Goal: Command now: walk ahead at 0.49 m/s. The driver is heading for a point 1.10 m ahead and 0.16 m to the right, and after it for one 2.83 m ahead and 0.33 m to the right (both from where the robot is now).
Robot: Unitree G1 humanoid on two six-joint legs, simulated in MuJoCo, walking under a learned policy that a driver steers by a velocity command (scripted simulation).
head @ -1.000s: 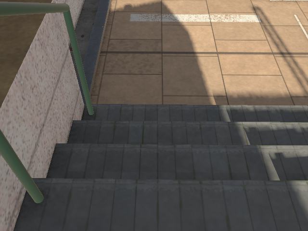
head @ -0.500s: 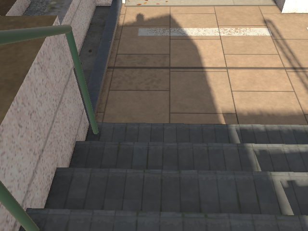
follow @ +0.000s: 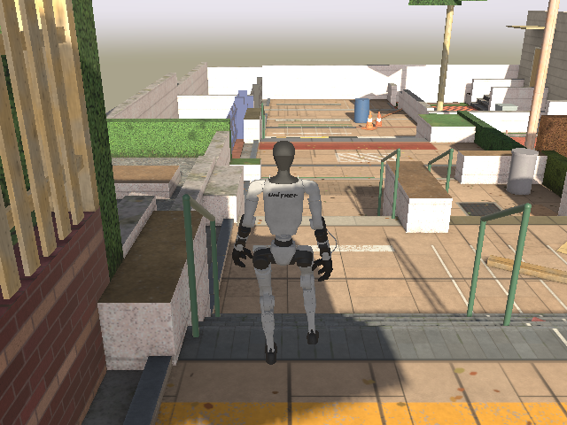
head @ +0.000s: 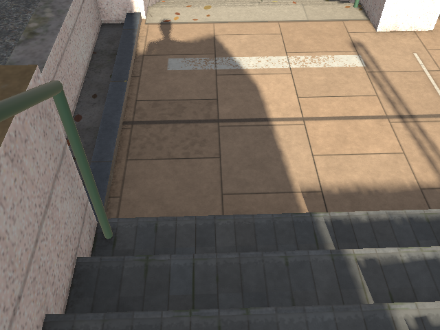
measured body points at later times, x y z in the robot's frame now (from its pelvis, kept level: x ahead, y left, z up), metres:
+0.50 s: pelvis +0.24 -0.06 +0.00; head +0.24 -0.07 +0.44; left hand +0.21 +0.17 -0.15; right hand +0.34 -0.33 -0.14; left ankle +0.28 +0.09 -0.66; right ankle +0.21 -0.16 -0.74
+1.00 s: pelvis +0.49 +0.02 -0.21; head +0.48 +0.05 +0.24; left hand +0.51 +0.27 -0.36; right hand +0.49 -0.21 -0.35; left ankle +0.50 +0.09 -0.92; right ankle +0.46 -0.16 -0.74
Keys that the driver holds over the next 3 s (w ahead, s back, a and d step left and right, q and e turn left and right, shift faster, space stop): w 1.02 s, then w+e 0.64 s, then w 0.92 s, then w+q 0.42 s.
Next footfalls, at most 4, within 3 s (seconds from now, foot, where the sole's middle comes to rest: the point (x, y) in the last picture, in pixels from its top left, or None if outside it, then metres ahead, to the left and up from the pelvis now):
0.24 right None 0.25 -0.17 -0.78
0.82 left None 0.54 0.09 -0.96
1.48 right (257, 280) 0.87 -0.16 -1.14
2.04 left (225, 234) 1.21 -0.04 -1.32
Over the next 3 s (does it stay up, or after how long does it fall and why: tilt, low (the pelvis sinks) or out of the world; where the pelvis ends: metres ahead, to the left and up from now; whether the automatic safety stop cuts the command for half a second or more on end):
stays up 1.58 -0.39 -0.73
